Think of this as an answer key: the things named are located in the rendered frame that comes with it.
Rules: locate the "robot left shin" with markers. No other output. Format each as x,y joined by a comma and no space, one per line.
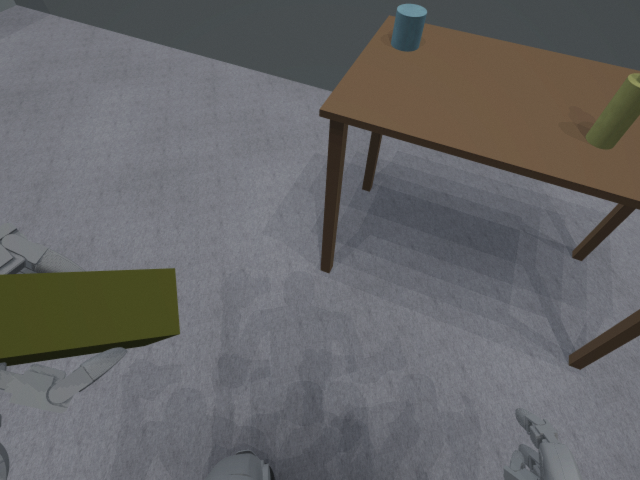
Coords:
245,451

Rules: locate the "right robot hand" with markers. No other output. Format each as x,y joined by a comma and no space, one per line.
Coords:
554,460

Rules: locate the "left robot thigh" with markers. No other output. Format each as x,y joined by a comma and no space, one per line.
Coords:
240,467

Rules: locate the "sponge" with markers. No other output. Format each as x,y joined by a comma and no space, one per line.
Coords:
46,316

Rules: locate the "table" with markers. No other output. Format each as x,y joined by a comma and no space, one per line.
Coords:
513,107

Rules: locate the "left robot hand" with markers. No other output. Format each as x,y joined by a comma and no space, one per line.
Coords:
44,387

